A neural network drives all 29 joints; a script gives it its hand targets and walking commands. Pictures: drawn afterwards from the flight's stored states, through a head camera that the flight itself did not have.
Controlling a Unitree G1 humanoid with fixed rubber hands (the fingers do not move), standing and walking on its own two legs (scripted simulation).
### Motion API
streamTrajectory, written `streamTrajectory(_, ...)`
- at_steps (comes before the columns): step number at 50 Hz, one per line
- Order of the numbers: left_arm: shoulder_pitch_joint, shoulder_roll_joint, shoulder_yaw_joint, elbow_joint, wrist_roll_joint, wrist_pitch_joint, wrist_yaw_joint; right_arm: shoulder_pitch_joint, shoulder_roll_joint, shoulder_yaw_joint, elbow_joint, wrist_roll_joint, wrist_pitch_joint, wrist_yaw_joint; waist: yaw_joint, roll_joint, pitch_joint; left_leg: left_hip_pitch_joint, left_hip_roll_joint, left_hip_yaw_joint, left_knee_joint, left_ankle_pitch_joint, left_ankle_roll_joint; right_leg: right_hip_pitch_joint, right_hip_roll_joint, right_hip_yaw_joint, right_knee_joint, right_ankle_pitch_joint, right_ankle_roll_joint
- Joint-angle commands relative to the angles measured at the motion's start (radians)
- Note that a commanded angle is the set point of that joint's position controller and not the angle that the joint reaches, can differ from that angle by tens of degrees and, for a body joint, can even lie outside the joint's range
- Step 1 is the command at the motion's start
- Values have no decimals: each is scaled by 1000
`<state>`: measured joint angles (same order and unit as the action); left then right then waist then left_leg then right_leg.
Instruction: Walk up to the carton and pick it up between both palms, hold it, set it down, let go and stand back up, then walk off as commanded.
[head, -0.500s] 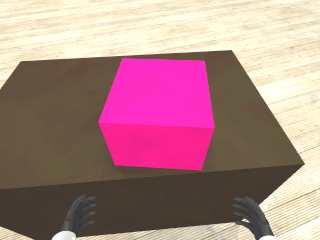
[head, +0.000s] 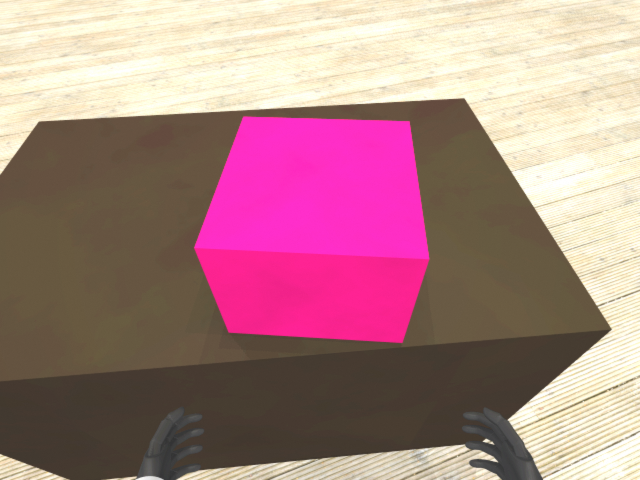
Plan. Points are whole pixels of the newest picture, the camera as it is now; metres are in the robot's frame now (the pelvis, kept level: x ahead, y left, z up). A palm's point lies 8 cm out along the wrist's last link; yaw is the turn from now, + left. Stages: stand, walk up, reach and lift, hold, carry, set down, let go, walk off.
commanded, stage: set down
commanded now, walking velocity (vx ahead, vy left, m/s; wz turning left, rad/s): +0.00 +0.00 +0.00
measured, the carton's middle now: (320, 225) +0.48 +0.02 +0.02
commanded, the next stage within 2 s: let go in 0.16 s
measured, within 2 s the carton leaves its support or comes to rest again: neither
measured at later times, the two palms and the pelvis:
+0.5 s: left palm (168, 474) +0.17 +0.22 -0.09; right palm (521, 474) +0.15 -0.22 -0.09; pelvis +0.01 +0.00 +0.00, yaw +0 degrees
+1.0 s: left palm out of the picture +0.12 +0.27 -0.11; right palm out of the picture +0.11 -0.28 -0.10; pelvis +0.01 +0.00 +0.00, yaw +0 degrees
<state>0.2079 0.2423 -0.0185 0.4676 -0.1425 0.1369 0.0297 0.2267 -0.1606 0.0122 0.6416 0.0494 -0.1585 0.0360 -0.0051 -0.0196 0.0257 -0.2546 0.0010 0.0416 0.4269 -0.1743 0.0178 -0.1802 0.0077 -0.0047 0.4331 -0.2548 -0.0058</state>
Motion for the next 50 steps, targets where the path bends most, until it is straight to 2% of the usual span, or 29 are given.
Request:
streamTrajectory(1, -103, 53, -4, -73, 133, -23, 32, -172, -169, -128, 17, -52, -51, 21, 25, 99, -61, 307, 24, 19, -97, 26, -69, -131, 20, -47, -111, -13, -47)
streamTrajectory(3, -130, 67, -1, -94, 98, -36, 27, -176, -151, -130, -26, -50, -61, 16, 20, 73, -97, 279, 19, 26, -90, 26, -62, -96, 15, -37, -111, 17, -39)
streamTrajectory(9, -108, 54, -10, -61, 110, -46, 24, -165, -168, -148, 8, -73, -91, 10, 10, 38, -103, 315, 11, 33, -73, 91, -63, -108, 21, -47, -98, 65, -21)
streamTrajectory(11, -106, 52, -11, -98, 121, -57, 30, -170, -166, -136, 28, -55, -103, 15, 15, 73, -97, 317, 13, 28, -60, 132, -70, -113, 20, -45, -101, 92, -31)
streamTrajectory(16, -85, 69, 12, -98, 127, -62, 25, -158, -167, -126, 26, -51, -115, 6, 21, 42, -126, 348, 5, 34, -39, 201, -61, -110, 12, -36, -104, 164, -11)
streamTrajectory(17, -84, 66, 1, -110, 125, -64, 26, -154, -157, -130, 54, -55, -108, 11, 7, 72, -114, 354, 12, 26, -42, 186, -62, -129, 16, -35, -114, 144, -16)
streamTrajectory(18, -71, 48, -1, -87, 135, -57, 26, -148, -174, -134, 82, -48, -106, 12, 18, 73, -103, 339, 10, 28, -51, 181, -66, -110, 19, -36, -108, 126, -21)
streamTrajectory(20, -53, 54, 5, -72, 133, -64, 20, -156, -170, -129, 50, -55, -121, 13, 17, 38, -118, 336, 15, 21, -41, 191, -58, -113, 21, -36, -109, 147, -14)
streamTrajectory(21, -57, 63, 13, -85, 136, -64, 20, -150, -166, -114, 48, -52, -122, 12, 20, 57, -112, 333, 10, 29, -38, 213, -56, -109, 20, -34, -110, 162, -11)
streamTrajectory(22, -63, 60, 9, -75, 127, -61, 13, -152, -167, -109, 21, -53, -123, 9, 18, 4, -126, 355, 5, 26, -35, 207, -50, -112, 21, -35, -114, 174, -5)
streamTrajectory(24, -73, 67, 11, -98, 134, -67, 16, -152, -163, -112, 44, -51, -124, 4, 20, 83, -117, 360, 5, 35, -28, 234, -62, -122, 17, -34, -123, 186, -7)
streamTrajectory(26, -64, 72, 15, -69, 139, -65, 11, -159, -166, -105, 44, -54, -123, 4, 16, 32, -118, 351, 8, 27, -24, 234, -53, -115, 19, -27, -121, 202, -2)
streamTrajectory(27, -60, 61, 5, -90, 133, -67, 12, -150, -174, -111, 53, -48, -122, 7, 19, 57, -113, 362, 5, 27, -30, 230, -55, -127, 14, -25, -128, 190, -9)
streamTrajectory(28, -67, 69, 7, -71, 128, -65, 9, -160, -179, -97, 40, -50, -124, 5, 6, 31, -120, 354, 10, 23, -37, 205, -48, -117, 17, -27, -130, 181, -4)
streamTrajectory(31, -62, 79, 21, -82, 154, -63, 12, -150, -179, -101, 55, -58, -123, 3, 15, 83, -108, 348, 13, 23, -21, 256, -61, -106, 16, -26, -119, 204, -8)
streamTrajectory(32, 28, 248, 89, 38, 200, -118, 4, -32, -326, -102, 128, -105, -23, -21, 31, 117, -273, 184, 132, -93, 49, 349, 0, 41, -104, 95, -26, 203, -30)
streamTrajectory(33, 28, 290, 107, 59, 202, -134, 6, -54, -333, -111, 127, -103, 18, -33, 23, 3, -246, 138, 114, -100, 6, 235, 15, 78, -104, 97, -31, 180, -32)
streamTrajectory(34, 7, 273, 104, 79, 208, -154, -4, -47, -295, -97, 109, -107, 42, -41, -4, 48, -206, 97, 111, -95, -3, 205, 13, 56, -110, 114, -30, 161, -23)
streamTrajectory(35, 17, 255, 103, 91, 203, -169, -11, -75, -315, -97, 111, -103, 54, -45, 29, 46, -165, 64, 103, -108, -10, 152, 17, 49, -105, 112, -43, 120, -25)
streamTrajectory(36, -2, 251, 104, 118, 215, -166, -9, -64, -305, -97, 105, -111, 56, -42, 15, 31, -161, 64, 99, -100, -11, 118, 17, 53, -113, 118, -52, 143, -28)
streamTrajectory(37, 18, 238, 97, 130, 199, -173, -21, -70, -331, -98, 117, -92, 55, -42, 37, 30, -146, 52, 106, -110, -21, 107, 26, 38, -116, 104, -51, 128, -37)
streamTrajectory(38, 9, 242, 96, 160, 209, -178, -28, -87, -331, -102, 124, -87, 62, -42, 34, 1, -174, 87, 105, -117, -33, 100, 32, 46, -114, 103, -58, 107, -31)
streamTrajectory(40, 2, 238, 85, 171, 202, -184, -29, -75, -326, -87, 113, -87, 62, -28, 7, 82, -165, 86, 112, -115, -23, 113, 24, 31, -121, 120, -71, 111, -33)
streamTrajectory(41, -23, 259, 89, 182, 207, -186, -33, -72, -316, -91, 149, -89, 69, -27, 8, 10, -177, 87, 106, -109, -35, 73, 20, 33, -113, 110, -82, 142, -31)
streamTrajectory(42, -17, 286, 92, 205, 202, -187, -25, -77, -323, -87, 160, -83, 74, -24, 6, 28, -217, 115, 103, -113, -22, 111, 24, 59, -111, 118, -80, 153, -23)
streamTrajectory(43, -19, 296, 87, 223, 195, -192, -26, -88, -314, -77, 171, -85, 86, -25, -2, 86, -211, 135, 110, -106, -12, 174, 24, 38, -116, 125, -79, 171, -26)
streamTrajectory(47, -15, 273, 73, 280, 187, -194, -27, -103, -357, -82, 186, -91, 91, -36, 20, 22, -200, 147, 123, -134, -15, 217, 35, 51, -117, 105, -76, 217, -31)
streamTrajectory(49, -10, 316, 74, 323, 185, -199, -29, -83, -380, -78, 214, -84, 95, -37, 22, 79, -194, 156, 119, -118, -20, 221, 26, 67, -126, 129, -77, 241, -31)
streamTrajectory(50, -10, 301, 77, 309, 181, -198, -30, -106, -360, -73, 213, -72, 98, -36, 15, 25, -226, 171, 121, -134, -18, 243, 32, 53, -115, 101, -71, 253, -28)
